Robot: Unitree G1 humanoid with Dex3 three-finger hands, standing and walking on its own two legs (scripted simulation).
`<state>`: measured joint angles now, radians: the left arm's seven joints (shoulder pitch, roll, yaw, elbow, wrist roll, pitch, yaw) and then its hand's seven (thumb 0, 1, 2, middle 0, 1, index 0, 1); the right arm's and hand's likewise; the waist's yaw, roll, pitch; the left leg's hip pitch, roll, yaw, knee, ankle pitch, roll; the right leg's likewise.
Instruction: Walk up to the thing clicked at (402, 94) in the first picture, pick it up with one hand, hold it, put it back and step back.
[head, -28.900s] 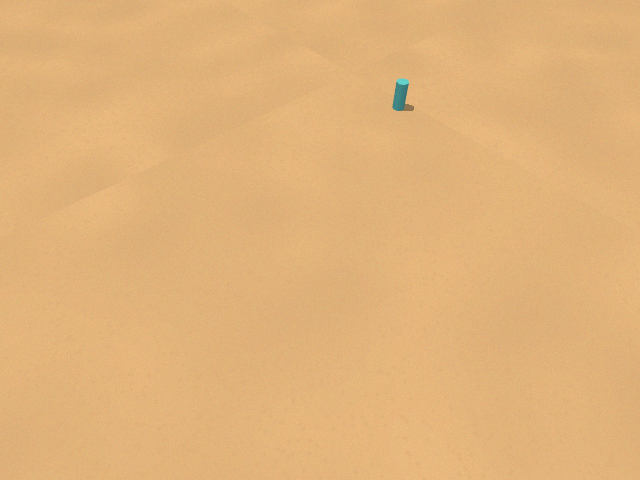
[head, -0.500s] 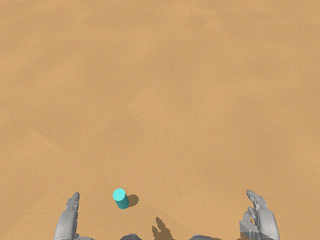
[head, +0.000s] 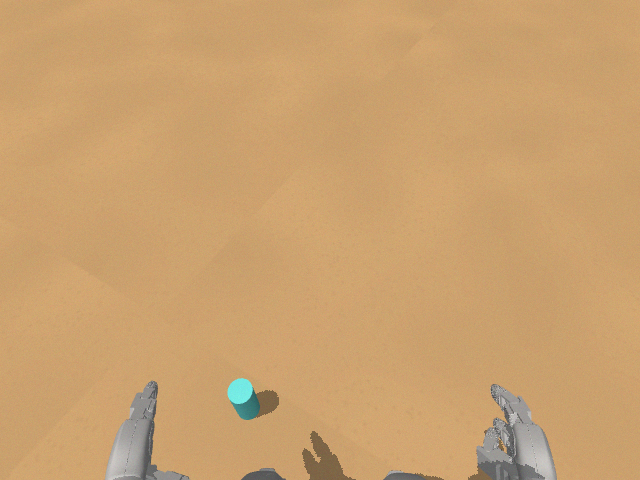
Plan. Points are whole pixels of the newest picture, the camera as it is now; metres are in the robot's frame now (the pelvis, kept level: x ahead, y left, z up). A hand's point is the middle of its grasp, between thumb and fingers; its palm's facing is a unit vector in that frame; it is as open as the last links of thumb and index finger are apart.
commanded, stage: home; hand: left
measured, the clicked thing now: (244, 399) +0.40 +0.22 -0.64
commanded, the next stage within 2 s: stand in 0.04 s
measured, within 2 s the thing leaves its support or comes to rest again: neither
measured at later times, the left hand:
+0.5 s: hand (188, 459) +0.16 +0.18 -0.06, palm faces +0.08 -0.95 -0.29, open 11.3 cm
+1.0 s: hand out of the picture +0.05 +0.24 -0.11, palm faces +0.00 -0.94 -0.34, open 7.4 cm
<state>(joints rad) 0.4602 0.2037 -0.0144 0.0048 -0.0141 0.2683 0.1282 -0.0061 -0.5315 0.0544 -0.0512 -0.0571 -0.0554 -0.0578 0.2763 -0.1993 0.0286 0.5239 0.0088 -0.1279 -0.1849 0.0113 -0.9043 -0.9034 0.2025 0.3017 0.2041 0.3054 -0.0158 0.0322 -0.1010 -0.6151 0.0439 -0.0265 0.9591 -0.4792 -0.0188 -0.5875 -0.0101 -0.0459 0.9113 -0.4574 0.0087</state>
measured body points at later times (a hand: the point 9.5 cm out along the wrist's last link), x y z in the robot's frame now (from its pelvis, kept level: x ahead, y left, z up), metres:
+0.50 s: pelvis -0.01 -0.01 +0.00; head +0.02 -0.01 +0.45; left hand +0.15 +0.23 -0.04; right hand +0.16 -0.24 -0.08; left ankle +0.00 +0.13 -0.69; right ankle +0.00 -0.13 -0.69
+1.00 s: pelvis -0.02 +0.00 +0.05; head -0.01 +0.00 +0.50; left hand +0.05 +0.29 -0.08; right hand +0.05 -0.28 -0.09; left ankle +0.00 +0.13 -0.69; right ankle +0.00 -0.13 -0.69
